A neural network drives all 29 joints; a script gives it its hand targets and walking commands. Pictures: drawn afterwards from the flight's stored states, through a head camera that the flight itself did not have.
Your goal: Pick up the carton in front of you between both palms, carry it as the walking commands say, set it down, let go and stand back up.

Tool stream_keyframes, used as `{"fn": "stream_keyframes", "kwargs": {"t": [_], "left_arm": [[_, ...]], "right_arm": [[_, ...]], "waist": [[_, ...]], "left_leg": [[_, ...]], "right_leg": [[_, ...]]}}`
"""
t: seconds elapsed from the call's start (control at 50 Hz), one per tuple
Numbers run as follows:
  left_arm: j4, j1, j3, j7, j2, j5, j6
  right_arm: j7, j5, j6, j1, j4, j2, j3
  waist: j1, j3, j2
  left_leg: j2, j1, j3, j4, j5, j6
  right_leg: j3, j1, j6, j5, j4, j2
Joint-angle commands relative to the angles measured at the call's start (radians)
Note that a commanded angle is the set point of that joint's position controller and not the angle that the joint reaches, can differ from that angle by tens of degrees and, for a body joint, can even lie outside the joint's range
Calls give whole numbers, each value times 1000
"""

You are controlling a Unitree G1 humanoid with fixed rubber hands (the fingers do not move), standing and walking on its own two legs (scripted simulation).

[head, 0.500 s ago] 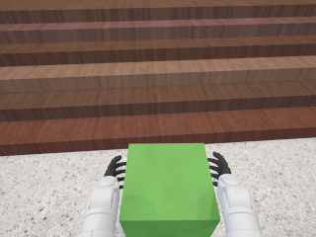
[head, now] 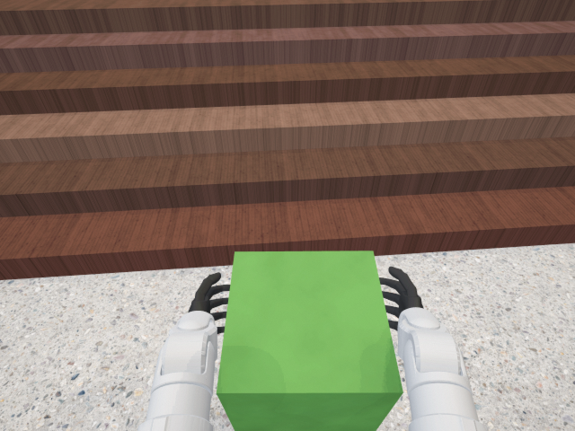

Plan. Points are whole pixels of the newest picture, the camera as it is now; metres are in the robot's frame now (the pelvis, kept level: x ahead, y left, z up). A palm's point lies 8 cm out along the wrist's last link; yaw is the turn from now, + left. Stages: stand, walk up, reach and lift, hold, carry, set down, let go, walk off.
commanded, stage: reach and lift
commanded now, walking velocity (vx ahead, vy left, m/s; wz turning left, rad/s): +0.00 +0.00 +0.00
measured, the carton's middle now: (303, 350) +0.29 +0.00 -0.05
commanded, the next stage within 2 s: hold in 0.32 s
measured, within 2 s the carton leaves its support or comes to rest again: neither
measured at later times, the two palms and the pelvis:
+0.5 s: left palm (199, 316) +0.29 +0.15 +0.05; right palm (415, 311) +0.29 -0.15 +0.06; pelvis +0.01 +0.00 +0.00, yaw +0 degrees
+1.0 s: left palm (197, 316) +0.29 +0.15 +0.05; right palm (414, 312) +0.29 -0.15 +0.06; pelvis +0.00 +0.00 +0.00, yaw +0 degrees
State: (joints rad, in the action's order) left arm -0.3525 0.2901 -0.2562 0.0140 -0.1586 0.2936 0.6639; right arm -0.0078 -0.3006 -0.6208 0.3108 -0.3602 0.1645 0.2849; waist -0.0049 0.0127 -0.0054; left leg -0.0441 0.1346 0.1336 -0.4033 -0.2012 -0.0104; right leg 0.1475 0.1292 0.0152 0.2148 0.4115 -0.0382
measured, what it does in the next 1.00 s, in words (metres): stands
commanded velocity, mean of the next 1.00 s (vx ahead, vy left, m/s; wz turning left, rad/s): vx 0.00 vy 0.00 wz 0.00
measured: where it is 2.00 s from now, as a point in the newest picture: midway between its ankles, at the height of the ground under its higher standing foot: outside the picture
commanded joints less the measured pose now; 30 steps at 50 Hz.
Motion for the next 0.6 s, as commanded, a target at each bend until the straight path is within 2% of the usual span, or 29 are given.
{"fn": "stream_keyframes", "kwargs": {"t": [0.0,0.28,0.4,0.5,0.58], "left_arm": [[67,528,550,-254,-945,-264,-45],[137,483,575,-253,-927,-283,-11],[233,483,646,-247,-922,-328,28],[169,467,571,-246,-876,-285,64],[164,528,568,-256,-898,-289,60]], "right_arm": [[-253,239,-5,416,-26,959,-545],[-245,262,-41,368,46,955,-572],[-235,306,-82,365,146,956,-644],[-236,268,-117,355,82,912,-570],[-246,272,-112,417,78,930,-568]], "waist": [[1,263,7],[1,243,0],[-2,282,-1],[1,144,1],[0,166,3]], "left_leg": [[-51,-108,-64,59,188,-8],[-58,-131,-59,75,231,-8],[-60,-168,-52,86,286,-11],[-54,-120,-63,115,134,-6],[-50,-123,-64,108,111,-3]], "right_leg": [[-81,-57,5,-203,-61,-59],[-72,-91,11,-260,-80,-59],[-65,-142,18,-327,-94,-59],[-72,-92,7,-165,-121,-54],[-76,-87,4,-137,-115,-52]]}}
